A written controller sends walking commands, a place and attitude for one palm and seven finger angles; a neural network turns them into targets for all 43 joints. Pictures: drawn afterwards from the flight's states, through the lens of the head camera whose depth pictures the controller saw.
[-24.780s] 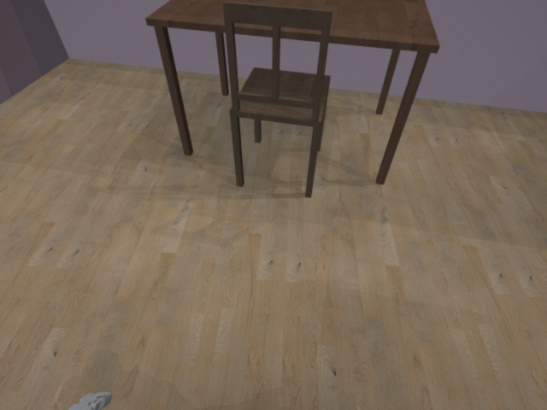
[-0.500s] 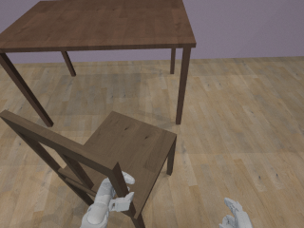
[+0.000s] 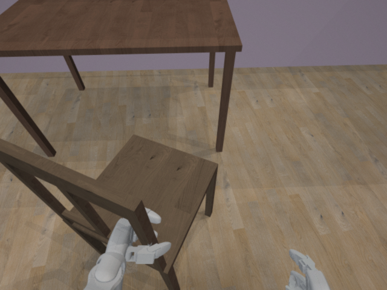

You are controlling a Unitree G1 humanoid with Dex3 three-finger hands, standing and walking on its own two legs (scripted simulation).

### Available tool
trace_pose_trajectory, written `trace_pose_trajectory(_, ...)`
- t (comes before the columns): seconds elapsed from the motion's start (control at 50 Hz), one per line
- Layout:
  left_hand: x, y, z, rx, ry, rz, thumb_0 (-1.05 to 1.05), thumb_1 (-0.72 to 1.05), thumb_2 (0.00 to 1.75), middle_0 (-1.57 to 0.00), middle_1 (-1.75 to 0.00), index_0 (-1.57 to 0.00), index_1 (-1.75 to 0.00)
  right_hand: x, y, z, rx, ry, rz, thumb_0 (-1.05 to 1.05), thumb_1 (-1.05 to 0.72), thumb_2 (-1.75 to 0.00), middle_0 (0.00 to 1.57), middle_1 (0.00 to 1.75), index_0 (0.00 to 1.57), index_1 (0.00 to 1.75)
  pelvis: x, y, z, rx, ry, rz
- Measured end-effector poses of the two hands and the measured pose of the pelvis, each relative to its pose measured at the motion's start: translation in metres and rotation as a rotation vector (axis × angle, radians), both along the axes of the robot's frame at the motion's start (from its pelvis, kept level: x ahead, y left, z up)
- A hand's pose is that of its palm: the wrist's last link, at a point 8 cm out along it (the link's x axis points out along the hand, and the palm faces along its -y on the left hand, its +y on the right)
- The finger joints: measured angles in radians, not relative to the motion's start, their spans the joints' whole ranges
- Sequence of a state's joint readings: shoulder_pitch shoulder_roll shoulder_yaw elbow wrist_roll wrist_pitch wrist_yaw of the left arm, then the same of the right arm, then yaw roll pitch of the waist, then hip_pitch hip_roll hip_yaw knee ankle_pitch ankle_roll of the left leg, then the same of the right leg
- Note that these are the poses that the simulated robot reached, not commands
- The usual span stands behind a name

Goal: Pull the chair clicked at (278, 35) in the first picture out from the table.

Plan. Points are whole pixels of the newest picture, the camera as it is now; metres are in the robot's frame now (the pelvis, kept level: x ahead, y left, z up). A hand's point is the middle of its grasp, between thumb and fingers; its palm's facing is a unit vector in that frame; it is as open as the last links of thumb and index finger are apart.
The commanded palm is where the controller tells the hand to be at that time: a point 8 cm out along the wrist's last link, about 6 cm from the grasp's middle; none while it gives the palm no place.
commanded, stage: open the thumb and straighten the fingers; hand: left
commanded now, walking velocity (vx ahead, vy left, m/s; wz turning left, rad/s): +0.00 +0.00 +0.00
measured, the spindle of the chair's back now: (88, 212) +0.31 +0.27 -0.07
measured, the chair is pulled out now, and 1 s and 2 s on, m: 0.56 0.56 0.56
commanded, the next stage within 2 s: draw the fingers out of the gap in 0.50 s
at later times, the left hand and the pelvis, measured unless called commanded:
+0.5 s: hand (137, 244) +0.23 +0.13 -0.05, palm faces -0.10 -0.98 -0.18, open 17.0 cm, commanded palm +0.22 +0.17 -0.02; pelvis +0.01 +0.00 -0.02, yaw +2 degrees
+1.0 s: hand (130, 281) +0.16 +0.13 -0.04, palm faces -0.08 -0.99 -0.14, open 17.5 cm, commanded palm +0.14 +0.18 -0.02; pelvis +0.01 +0.01 -0.03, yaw +2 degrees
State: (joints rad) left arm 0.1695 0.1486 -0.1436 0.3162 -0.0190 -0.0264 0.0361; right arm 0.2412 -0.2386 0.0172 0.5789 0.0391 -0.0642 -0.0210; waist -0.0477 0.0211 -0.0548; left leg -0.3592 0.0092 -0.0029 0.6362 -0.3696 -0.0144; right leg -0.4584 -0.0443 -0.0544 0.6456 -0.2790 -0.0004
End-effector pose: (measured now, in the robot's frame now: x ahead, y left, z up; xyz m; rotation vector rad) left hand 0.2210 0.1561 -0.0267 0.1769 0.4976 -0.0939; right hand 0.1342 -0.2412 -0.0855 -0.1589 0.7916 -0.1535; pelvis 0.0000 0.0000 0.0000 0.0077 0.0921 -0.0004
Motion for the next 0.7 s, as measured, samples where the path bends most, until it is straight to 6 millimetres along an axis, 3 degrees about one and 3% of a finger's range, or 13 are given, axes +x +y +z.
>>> trace_pose_trajectory(0.12,0.003,0.009,-0.001,0.027,0.024,0.012,0.03,-0.21,0.37,-0.39,-1.27,-0.45,-1.32,0.006,0.004,-0.007,0.009,-0.039,0.016,0.02,-0.91,-0.9,0.2,0.3,0.2,0.3,-0.001,0.002,-0.009,0.001,0.026,0.001)
trace_pose_trajectory(0.24,-0.001,0.008,0.001,0.018,0.04,0.018,0.01,-0.43,0.26,-0.32,-0.98,-0.34,-1.01,0.019,0.01,-0.009,0.018,-0.096,0.038,0.02,-0.91,-0.9,0.2,0.3,0.2,0.3,0.004,0.003,-0.014,-0.001,0.045,0.01)
trace_pose_trajectory(0.32,-0.005,0.005,0.0,0.0,0.037,0.016,0.0,-0.49,0.23,-0.24,-0.73,-0.25,-0.75,0.027,0.013,-0.009,0.013,-0.121,0.057,0.02,-0.91,-0.9,0.2,0.3,0.2,0.3,0.006,0.002,-0.018,-0.001,0.053,0.014)
trace_pose_trajectory(0.48,-0.003,0.024,-0.001,0.047,0.054,0.042,-0.01,-0.53,0.21,-0.08,-0.24,-0.09,-0.25,0.035,0.012,-0.009,-0.009,-0.132,0.078,0.02,-0.91,-0.9,0.2,0.3,0.2,0.3,0.009,0.0,-0.022,-0.009,0.061,0.029)
trace_pose_trajectory(0.62,0.0,0.014,0.001,0.008,0.049,0.01,-0.01,-0.54,0.21,-0.02,-0.06,-0.02,-0.07,0.035,0.009,-0.009,-0.027,-0.136,0.07,0.02,-0.91,-0.9,0.2,0.3,0.2,0.3,0.013,0.001,-0.023,-0.013,0.074,0.034)
trace_pose_trajectory(0.7,-0.005,0.022,0.001,0.024,0.06,0.031,-0.01,-0.54,0.21,-0.01,-0.03,-0.01,-0.03,0.033,0.008,-0.009,-0.026,-0.124,0.051,0.02,-0.91,-0.9,0.2,0.3,0.2,0.3,0.016,0.001,-0.023,-0.01,0.076,0.026)
